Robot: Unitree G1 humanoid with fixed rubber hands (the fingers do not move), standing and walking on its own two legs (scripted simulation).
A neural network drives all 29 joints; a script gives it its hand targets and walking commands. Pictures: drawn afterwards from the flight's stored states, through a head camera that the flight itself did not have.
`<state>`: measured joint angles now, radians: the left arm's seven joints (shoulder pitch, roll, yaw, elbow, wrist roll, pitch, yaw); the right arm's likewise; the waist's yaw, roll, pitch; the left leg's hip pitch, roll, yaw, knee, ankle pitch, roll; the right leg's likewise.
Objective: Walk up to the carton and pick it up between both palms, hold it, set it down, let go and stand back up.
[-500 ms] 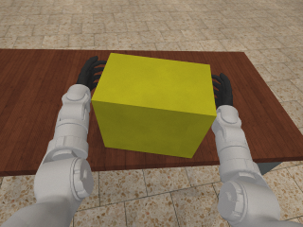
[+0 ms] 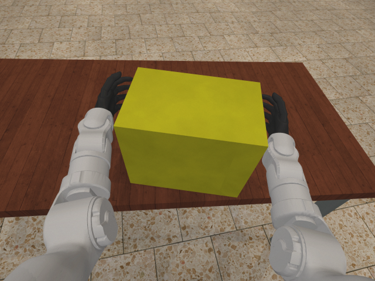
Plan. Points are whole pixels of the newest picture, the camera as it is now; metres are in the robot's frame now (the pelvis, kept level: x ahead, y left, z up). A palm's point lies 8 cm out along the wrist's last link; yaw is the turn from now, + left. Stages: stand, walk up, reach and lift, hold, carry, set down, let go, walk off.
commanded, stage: set down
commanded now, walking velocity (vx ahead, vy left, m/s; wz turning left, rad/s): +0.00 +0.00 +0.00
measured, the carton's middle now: (190, 136) +0.42 -0.04 +0.04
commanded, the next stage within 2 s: none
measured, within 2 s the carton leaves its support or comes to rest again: neither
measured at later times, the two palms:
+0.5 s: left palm (108, 108) +0.46 +0.14 +0.12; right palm (276, 130) +0.38 -0.22 +0.11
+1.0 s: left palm (108, 114) +0.46 +0.14 +0.10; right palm (272, 142) +0.37 -0.22 +0.07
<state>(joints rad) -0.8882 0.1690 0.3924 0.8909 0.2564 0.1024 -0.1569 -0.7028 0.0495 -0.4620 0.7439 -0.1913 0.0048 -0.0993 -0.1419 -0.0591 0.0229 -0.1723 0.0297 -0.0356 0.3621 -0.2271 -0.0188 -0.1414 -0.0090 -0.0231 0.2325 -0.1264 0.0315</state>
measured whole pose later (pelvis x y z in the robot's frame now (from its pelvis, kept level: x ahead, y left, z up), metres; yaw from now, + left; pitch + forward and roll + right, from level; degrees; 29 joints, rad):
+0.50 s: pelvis +0.00 +0.00 +0.00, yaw +0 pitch +2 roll -2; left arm -0.89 0.14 0.45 0.89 0.30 0.06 -0.17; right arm -0.70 0.06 -0.49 0.74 -0.22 -0.01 -0.08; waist -0.14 -0.06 0.03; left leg -0.17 0.03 -0.04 0.36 -0.23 -0.02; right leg -0.14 -0.01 -0.02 0.23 -0.13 0.03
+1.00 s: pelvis +0.01 +0.00 +0.00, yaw +0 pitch +5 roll -1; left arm -0.94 0.30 0.09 1.22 -0.08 -0.08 -0.06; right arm -0.70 -0.07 -0.19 1.02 0.07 -0.13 -0.16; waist -0.15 -0.04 -0.02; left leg -0.22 0.03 -0.04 0.37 -0.24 -0.02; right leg -0.20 -0.01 -0.02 0.28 -0.16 0.02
